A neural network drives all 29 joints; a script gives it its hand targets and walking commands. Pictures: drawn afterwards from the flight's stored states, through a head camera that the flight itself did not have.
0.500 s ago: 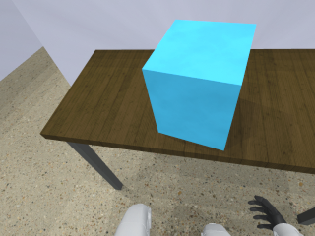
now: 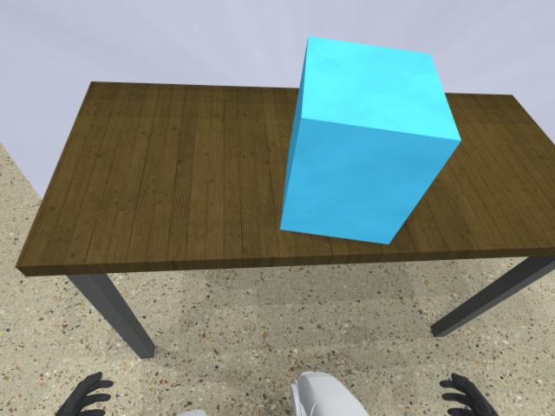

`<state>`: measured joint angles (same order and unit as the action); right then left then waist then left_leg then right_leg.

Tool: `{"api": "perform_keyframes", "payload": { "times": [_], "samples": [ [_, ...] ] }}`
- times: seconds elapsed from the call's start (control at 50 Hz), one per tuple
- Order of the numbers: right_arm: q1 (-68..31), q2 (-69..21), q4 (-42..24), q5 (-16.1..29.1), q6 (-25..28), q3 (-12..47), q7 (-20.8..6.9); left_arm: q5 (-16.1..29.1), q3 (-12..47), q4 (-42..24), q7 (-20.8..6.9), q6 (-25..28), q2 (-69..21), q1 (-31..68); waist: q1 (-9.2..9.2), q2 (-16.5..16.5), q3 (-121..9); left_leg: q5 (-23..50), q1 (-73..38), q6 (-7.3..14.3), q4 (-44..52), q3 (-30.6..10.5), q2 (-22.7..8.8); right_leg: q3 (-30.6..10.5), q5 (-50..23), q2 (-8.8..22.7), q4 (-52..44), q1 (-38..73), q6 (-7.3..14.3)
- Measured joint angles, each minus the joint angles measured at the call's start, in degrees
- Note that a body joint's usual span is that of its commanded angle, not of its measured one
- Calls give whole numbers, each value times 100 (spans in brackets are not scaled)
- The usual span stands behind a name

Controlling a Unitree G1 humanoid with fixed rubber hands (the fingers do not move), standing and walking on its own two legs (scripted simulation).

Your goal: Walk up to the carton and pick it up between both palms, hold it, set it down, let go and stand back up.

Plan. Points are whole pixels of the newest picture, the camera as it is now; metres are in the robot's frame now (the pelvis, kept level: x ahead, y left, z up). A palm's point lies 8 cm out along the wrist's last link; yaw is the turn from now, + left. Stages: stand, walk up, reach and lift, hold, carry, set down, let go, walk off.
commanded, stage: walk up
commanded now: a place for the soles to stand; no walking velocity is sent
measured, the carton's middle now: (351, 146) +0.50 -0.13 +0.08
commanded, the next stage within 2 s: none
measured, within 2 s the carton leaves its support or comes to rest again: neither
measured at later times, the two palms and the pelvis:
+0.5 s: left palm (116, 385) +0.18 +0.22 -0.08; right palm out of the picture +0.05 -0.32 -0.11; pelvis +0.02 -0.04 -0.01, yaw -11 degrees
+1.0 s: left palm (144, 333) +0.24 +0.19 -0.08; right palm (488, 404) +0.13 -0.32 -0.09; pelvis +0.06 -0.04 +0.00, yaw -13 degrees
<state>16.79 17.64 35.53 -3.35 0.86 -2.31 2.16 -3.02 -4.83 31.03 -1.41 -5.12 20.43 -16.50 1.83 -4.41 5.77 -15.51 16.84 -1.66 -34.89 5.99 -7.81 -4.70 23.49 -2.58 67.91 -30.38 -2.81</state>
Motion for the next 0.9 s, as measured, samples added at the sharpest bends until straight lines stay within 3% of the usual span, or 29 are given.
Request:
{"api": "perform_keyframes", "payload": {
  "times": [0.12,0.18,0.22,0.28,0.36,0.48,0.54,0.6,0.66,0.76,0.9],
  "samples": [
    [385,79,-30,-43,14,69,33,91,-8,99,-162,43,-187,63,111,142,119,-86,-218,-66,-35,402,-293,117,275,365,-1719,466,81],
    [526,238,-16,8,-84,48,-20,167,13,123,-190,226,-287,136,195,353,73,-347,-124,-104,-471,459,-483,252,-391,413,-2734,956,202],
    [535,338,42,79,-178,11,-67,184,17,207,-145,346,-371,211,189,646,120,-738,2,12,-981,288,-674,314,-891,208,-2718,1009,220],
    [515,322,60,223,-379,18,-105,209,101,297,0,380,-449,176,50,862,-70,-1779,394,68,-1883,-187,-286,235,-564,89,-2495,888,364],
    [447,300,-14,270,-371,47,-136,171,139,369,140,389,-524,54,-156,1055,-236,-1659,669,63,-2104,-287,151,103,-740,42,-2912,1024,438],
    [537,192,-5,254,-297,55,-182,142,146,422,192,366,-497,-59,-338,932,-414,-961,447,76,-1010,-360,444,18,-805,49,-3129,1117,307],
    [521,66,30,213,-231,53,-181,205,172,478,158,316,-417,10,-279,592,-401,-99,133,150,-258,-314,646,-76,-628,185,-2849,1021,170],
    [489,-21,16,208,-178,104,-170,281,236,520,119,312,-429,26,-181,312,-470,-109,75,209,-103,-248,747,-183,-402,241,-2868,1026,207],
    [356,-62,30,289,-170,138,-214,261,311,552,96,384,-430,70,-179,190,-444,-104,4,200,56,-251,719,-194,-797,220,-3204,1149,172],
    [108,-52,-45,339,-139,173,-272,246,370,639,114,477,-399,148,-206,181,-388,-73,-61,177,229,-239,664,-207,-804,179,-3426,1230,102],
    [-184,4,-147,341,-158,209,-268,265,408,655,138,510,-354,219,-213,413,-351,-201,-171,164,207,-172,612,-260,-712,132,-3416,1313,125]
  ]
}}
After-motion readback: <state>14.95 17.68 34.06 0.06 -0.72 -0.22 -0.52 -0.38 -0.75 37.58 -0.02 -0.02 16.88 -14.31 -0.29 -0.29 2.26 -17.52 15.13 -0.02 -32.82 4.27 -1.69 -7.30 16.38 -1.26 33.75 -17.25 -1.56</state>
